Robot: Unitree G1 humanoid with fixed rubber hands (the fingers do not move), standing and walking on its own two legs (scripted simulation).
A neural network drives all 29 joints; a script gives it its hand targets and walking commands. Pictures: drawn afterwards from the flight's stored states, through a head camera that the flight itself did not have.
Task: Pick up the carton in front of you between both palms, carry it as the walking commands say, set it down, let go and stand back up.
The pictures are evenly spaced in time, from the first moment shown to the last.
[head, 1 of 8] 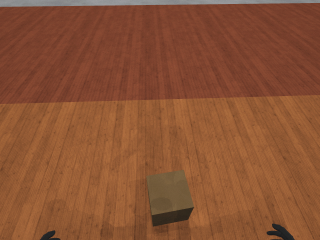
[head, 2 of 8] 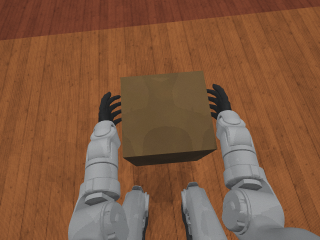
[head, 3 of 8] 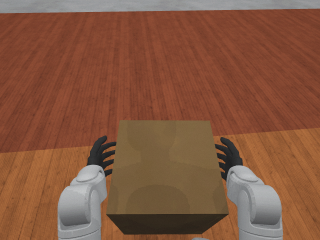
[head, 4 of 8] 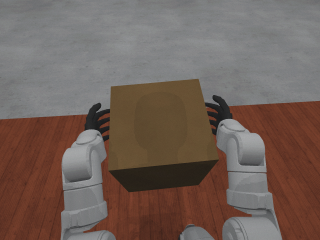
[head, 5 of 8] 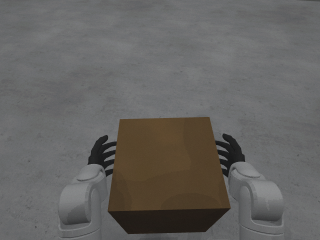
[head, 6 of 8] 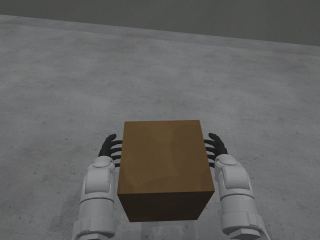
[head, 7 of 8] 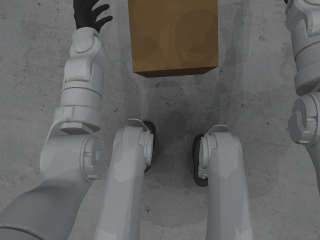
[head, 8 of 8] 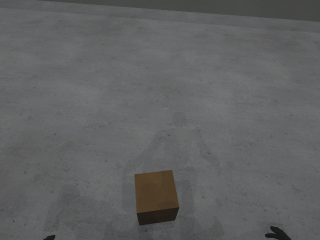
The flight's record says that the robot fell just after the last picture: no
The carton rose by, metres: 0.68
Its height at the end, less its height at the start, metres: -0.26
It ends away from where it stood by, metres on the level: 6.55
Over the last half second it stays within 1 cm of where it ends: yes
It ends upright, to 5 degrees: yes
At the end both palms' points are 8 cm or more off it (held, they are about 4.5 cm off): yes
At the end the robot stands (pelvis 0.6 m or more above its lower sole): yes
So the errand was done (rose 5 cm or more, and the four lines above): yes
